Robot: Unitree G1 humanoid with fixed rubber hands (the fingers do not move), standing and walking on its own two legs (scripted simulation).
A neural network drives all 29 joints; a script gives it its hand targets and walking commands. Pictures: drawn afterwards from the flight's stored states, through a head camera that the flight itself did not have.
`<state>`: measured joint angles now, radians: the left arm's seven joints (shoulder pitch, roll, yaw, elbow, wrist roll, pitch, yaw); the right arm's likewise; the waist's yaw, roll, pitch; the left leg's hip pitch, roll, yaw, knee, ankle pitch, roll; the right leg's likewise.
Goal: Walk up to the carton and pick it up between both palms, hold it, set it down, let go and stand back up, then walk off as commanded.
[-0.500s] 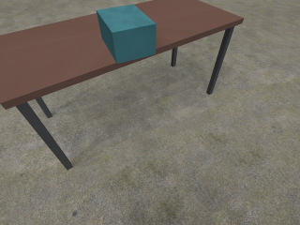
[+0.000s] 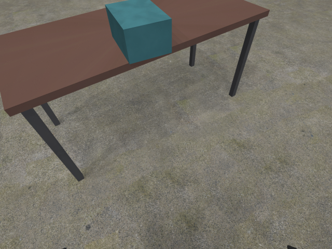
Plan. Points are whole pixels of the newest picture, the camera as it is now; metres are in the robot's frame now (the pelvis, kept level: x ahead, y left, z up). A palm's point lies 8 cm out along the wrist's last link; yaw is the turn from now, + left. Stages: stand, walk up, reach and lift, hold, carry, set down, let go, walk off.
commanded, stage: stand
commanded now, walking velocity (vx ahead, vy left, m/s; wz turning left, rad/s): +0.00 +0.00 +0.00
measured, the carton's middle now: (138, 28) +1.05 +0.15 +0.03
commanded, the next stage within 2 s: none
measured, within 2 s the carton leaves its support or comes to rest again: neither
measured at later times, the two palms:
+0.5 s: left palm out of the picture +0.09 +0.28 -0.09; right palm out of the picture +0.06 -0.31 -0.11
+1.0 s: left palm out of the picture +0.10 +0.28 -0.09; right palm out of the picture +0.07 -0.31 -0.12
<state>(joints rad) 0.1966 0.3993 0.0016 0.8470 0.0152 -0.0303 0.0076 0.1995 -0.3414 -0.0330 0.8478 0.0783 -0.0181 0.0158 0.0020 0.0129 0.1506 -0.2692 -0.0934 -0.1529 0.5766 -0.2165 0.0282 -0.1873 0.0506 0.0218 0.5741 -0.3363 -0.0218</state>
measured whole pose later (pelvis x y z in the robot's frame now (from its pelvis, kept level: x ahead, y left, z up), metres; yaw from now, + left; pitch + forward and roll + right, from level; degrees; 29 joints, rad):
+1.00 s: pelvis +0.00 -0.02 +0.00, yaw +0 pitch -4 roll +1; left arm 0.17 0.37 0.00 0.85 0.02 -0.01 0.01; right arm 0.17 -0.34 -0.03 0.95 0.08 -0.01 0.02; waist 0.00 0.01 0.13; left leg -0.25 -0.09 -0.16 0.50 -0.18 0.01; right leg -0.19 0.05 0.02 0.55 -0.29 -0.05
